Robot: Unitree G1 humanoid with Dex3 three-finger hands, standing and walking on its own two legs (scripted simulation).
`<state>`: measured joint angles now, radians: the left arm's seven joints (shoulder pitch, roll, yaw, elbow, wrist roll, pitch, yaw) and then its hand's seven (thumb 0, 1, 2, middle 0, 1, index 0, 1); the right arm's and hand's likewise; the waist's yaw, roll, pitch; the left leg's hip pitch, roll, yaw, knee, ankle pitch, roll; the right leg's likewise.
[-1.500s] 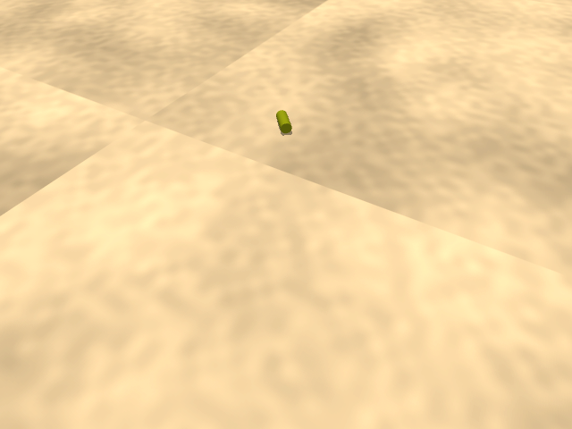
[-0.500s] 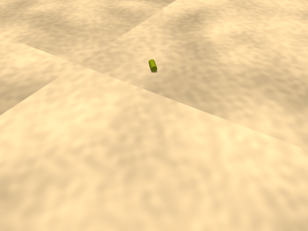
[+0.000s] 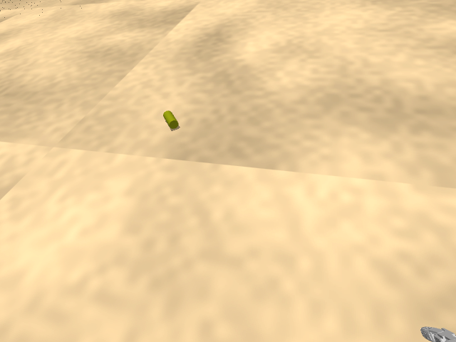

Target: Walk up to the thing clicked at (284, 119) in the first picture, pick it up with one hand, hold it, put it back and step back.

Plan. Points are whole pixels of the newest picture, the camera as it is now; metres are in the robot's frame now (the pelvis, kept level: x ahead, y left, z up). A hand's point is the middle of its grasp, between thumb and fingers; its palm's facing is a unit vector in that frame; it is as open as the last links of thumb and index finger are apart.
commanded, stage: walk up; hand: left
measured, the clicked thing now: (170, 119) +1.80 +0.56 -0.70
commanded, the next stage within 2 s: none
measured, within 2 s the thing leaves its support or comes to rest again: neither
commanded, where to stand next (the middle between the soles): +1.31 +0.74 m, yaw -60 degrees
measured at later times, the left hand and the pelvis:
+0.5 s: hand (89, 225) +0.46 +0.41 -0.11, palm faces -0.33 -0.80 -0.50, open 7.4 cm; pelvis +0.27 +0.14 +0.02, yaw -16 degrees
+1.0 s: hand (107, 159) +0.71 +0.44 -0.10, palm faces -0.43 -0.72 -0.54, open 7.3 cm; pelvis +0.52 +0.21 +0.01, yaw -29 degrees
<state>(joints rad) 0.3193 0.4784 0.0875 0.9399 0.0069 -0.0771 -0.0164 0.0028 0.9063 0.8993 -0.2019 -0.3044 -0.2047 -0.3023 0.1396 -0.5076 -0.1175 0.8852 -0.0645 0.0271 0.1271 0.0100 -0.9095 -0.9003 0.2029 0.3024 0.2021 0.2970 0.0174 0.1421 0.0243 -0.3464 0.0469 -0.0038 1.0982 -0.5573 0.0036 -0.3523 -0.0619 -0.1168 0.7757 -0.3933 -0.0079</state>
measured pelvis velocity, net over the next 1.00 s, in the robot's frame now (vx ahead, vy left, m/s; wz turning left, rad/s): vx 0.52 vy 0.21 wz -0.50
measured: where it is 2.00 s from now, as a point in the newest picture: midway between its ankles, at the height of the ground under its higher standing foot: (170, 214)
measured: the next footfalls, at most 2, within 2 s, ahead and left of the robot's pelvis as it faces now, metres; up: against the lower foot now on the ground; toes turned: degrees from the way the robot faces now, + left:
left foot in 0.30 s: +0.38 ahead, +0.22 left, +0.00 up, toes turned -9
right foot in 0.72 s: +0.49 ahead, +0.02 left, +0.00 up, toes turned -30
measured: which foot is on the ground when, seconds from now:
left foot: up 0.00-0.28, down 0.30-0.74, up 0.76-1.00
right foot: down 0.00-0.32, up 0.34-0.70, down 0.72-1.00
